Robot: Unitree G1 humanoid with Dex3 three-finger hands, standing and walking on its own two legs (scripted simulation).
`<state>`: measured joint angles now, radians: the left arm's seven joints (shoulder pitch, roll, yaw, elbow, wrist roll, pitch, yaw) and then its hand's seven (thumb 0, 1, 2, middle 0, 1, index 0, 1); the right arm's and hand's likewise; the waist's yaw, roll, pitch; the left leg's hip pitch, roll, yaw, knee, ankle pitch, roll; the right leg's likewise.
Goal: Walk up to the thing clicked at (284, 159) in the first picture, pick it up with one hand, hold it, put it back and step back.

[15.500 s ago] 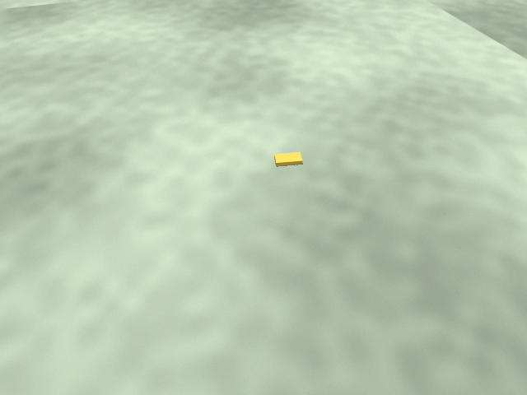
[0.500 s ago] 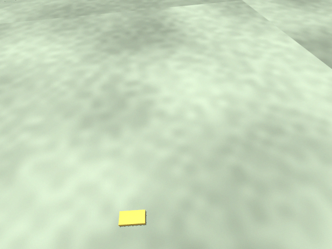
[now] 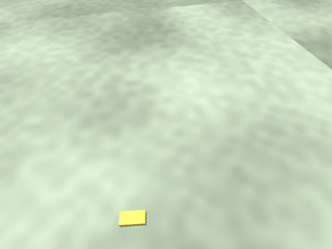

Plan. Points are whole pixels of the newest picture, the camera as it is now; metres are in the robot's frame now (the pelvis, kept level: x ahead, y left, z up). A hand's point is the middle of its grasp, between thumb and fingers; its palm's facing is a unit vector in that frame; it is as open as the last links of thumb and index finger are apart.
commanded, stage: stand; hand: left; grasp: from above
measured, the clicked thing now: (132, 218) +0.42 +0.23 -0.77
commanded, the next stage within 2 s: rise first in 0.02 s
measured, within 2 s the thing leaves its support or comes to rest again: neither
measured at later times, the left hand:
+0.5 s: hand out of the picture +0.14 +0.26 -0.18, palm faces -0.07 -0.92 -0.39, open 11.6 cm
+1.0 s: hand out of the picture +0.12 +0.26 -0.24, palm faces -0.18 -0.86 -0.48, open 14.1 cm
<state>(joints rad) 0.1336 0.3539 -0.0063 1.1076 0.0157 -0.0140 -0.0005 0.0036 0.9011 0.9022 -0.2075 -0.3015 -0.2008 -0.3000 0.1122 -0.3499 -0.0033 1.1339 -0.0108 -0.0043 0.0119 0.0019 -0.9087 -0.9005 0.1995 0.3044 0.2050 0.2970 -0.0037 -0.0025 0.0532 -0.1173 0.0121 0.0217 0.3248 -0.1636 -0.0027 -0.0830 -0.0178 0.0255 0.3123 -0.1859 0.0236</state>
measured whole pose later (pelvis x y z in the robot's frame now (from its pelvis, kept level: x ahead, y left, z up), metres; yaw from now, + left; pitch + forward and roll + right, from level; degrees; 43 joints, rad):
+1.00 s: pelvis -0.01 +0.00 -0.11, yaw +1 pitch +19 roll -2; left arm 0.27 0.34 0.14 0.43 0.28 0.19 -0.01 0.00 -0.53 1.00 -0.07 -1.06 -0.06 -1.06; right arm 0.19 -0.24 -0.03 0.55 0.00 -0.15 -0.02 0.01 -0.91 -0.90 0.20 0.30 0.20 0.30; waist -0.03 0.01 -0.13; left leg -1.01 0.03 -0.04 1.21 -0.53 -0.01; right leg -0.95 0.00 -0.02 1.17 -0.56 0.02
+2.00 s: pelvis -0.10 +0.00 -0.41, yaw -5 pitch +33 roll -7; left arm -0.74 0.70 0.12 1.23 1.18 -0.28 0.30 0.00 -0.54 1.05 -0.08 -0.99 -0.07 -1.00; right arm 0.16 -0.27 -0.01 0.77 -0.09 -0.04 0.09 0.00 -0.89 -0.90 0.20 0.30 0.20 0.30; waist -0.13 -0.01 -0.10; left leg -2.20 0.02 -0.13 2.25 -0.63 -0.01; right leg -2.10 0.04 -0.06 2.20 -0.68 0.03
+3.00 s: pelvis -0.09 +0.00 -0.46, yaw -9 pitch +32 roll -9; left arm -0.88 0.83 0.17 1.43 1.27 -0.28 0.42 0.00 -0.55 1.03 -0.09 -1.00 -0.08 -1.00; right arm 0.11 -0.27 0.09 0.76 -0.17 -0.03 0.14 0.00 -0.91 -0.90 0.20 0.30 0.20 0.30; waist -0.22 -0.05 0.00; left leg -2.34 0.03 -0.18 2.44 -0.68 -0.02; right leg -2.23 0.06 -0.10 2.36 -0.71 0.04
